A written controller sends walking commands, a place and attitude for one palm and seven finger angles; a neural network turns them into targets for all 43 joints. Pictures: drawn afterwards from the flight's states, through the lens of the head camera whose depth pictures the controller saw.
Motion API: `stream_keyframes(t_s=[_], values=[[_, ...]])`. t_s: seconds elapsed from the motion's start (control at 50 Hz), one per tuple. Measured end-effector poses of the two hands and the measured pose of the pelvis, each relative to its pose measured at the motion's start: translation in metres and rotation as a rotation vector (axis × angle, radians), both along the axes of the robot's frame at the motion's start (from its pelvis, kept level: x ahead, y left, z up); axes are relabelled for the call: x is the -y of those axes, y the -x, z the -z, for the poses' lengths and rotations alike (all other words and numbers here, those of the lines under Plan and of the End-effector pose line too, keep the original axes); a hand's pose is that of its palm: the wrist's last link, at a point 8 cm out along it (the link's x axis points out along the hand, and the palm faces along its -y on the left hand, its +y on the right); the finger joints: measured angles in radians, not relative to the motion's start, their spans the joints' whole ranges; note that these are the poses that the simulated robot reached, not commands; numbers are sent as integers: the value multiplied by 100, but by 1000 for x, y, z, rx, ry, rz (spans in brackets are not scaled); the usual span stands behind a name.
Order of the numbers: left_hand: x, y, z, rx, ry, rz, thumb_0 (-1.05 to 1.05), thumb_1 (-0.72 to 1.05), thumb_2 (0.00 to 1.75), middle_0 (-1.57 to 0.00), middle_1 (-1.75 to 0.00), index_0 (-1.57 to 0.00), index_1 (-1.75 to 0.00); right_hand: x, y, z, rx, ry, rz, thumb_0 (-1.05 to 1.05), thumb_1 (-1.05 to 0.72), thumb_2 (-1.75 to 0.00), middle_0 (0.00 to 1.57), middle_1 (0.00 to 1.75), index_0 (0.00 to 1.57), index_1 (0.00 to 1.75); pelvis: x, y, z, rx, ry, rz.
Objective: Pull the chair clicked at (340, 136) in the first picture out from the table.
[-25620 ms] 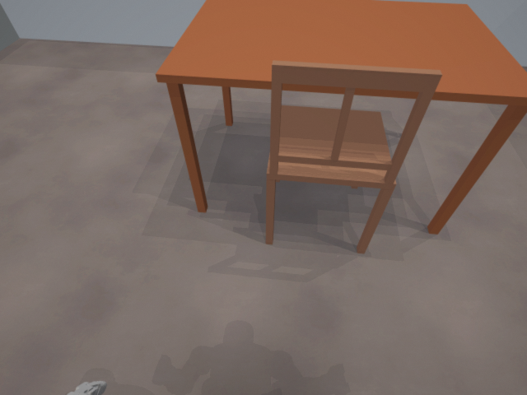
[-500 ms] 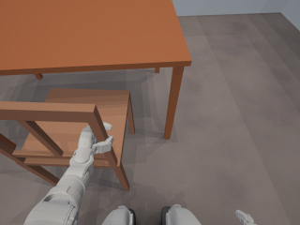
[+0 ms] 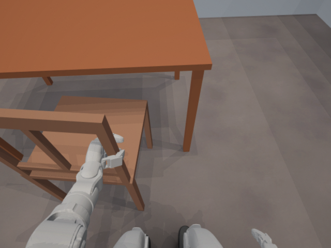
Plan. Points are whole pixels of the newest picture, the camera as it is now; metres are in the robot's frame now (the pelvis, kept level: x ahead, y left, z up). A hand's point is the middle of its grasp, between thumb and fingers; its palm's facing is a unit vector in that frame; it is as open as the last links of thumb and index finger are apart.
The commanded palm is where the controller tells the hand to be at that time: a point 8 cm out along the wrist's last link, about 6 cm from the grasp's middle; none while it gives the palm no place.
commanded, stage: step backward, pulling the chair out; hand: left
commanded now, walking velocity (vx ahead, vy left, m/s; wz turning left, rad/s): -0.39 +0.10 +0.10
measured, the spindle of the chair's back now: (50, 150) +0.38 +0.37 -0.07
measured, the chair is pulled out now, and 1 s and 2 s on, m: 0.18 0.27 0.30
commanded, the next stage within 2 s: none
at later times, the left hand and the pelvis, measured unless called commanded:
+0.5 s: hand (118, 167) +0.32 +0.14 -0.04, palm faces +0.13 -0.98 -0.15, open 6.2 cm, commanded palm +0.30 +0.19 -0.04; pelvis -0.04 -0.02 +0.00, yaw +5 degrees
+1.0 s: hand (118, 190) +0.25 +0.13 -0.04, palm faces +0.09 -0.99 -0.14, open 6.2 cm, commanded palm +0.24 +0.18 -0.04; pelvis -0.10 -0.01 +0.00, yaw +7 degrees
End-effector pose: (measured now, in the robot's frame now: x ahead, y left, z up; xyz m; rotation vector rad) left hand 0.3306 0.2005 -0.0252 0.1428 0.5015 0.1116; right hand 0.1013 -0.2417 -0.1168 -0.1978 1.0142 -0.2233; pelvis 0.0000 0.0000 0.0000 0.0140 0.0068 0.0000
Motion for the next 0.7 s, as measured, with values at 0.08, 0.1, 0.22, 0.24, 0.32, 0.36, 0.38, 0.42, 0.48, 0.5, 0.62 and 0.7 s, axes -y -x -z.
stream_keyframes(t_s=[0.08, 0.1, 0.22, 0.24, 0.32, 0.36, 0.38, 0.42, 0.48, 0.5, 0.62, 0.7], values=[[3, 4, 0, 2, -11, -26, 12, 54, 81, -33, -113, -50, -145, 9, 3, 5, -5, -10, 4, 0, -90, -90, 20, 30, 20, 30, 5, 7, 2, -4, -6, -25], [3, 6, 0, 0, -8, -33, 12, 54, 81, -32, -113, -50, -145, 11, 5, 4, -11, -7, 1, 0, -90, -90, 20, 30, 20, 30, 4, 10, 1, -5, -8, -30], [3, 18, 0, -1, 6, -18, 13, 55, 80, -30, -116, -50, -145, 21, 20, -5, -45, 57, -45, 0, -91, -90, 20, 30, 20, 30, -3, 21, -2, -43, 2, -77], [3, 20, 0, -2, 7, -14, 13, 55, 80, -29, -117, -50, -145, 22, 22, -6, -55, 66, -49, 0, -91, -90, 20, 30, 20, 30, -3, 24, -3, -44, 3, -79], [3, 29, 0, -8, 17, -17, 13, 56, 80, -28, -117, -50, -145, 19, 28, -7, -72, 62, -47, 0, -91, -90, 20, 30, 20, 30, 1, 27, -6, -39, -5, -58], [4, 32, 0, -10, 18, -22, 14, 56, 80, -28, -117, -50, -145, 18, 29, -4, -73, 42, -48, 0, -91, -90, 20, 30, 20, 30, 5, 26, -6, -42, -10, -50], [5, 32, -1, -10, 16, -25, 14, 56, 80, -28, -117, -50, -145, 17, 29, -1, -72, 30, -49, 0, -91, -90, 20, 30, 20, 30, 8, 27, -5, -42, -12, -47], [7, 33, -1, -9, 11, -33, 14, 55, 80, -29, -116, -50, -145, 17, 29, 5, -69, 8, -41, 0, -91, -90, 20, 30, 20, 30, 13, 30, -2, -50, -12, -54], [9, 35, -1, -11, 9, -53, 14, 55, 80, -31, -114, -50, -145, 20, 30, 9, -63, -13, -27, 0, -91, -90, 20, 30, 20, 30, 16, 40, 0, -56, -10, -82], [10, 37, -1, -13, 12, -59, 14, 55, 80, -31, -113, -50, -145, 21, 32, 9, -63, -14, -31, 0, -91, -90, 20, 30, 20, 30, 16, 44, 0, -54, -12, -89], [11, 56, -2, -24, 25, -43, 14, 57, 77, -29, -114, -50, -145, 25, 47, -1, -71, 26, -70, 0, -91, -90, 20, 30, 20, 30, 7, 68, -4, -71, -20, -129], [10, 73, -1, -20, 27, -12, 14, 57, 77, -27, -116, -50, -145, 22, 61, -6, -83, 57, -62, 0, -91, -90, 20, 30, 20, 30, 2, 80, -6, -66, -16, -107]])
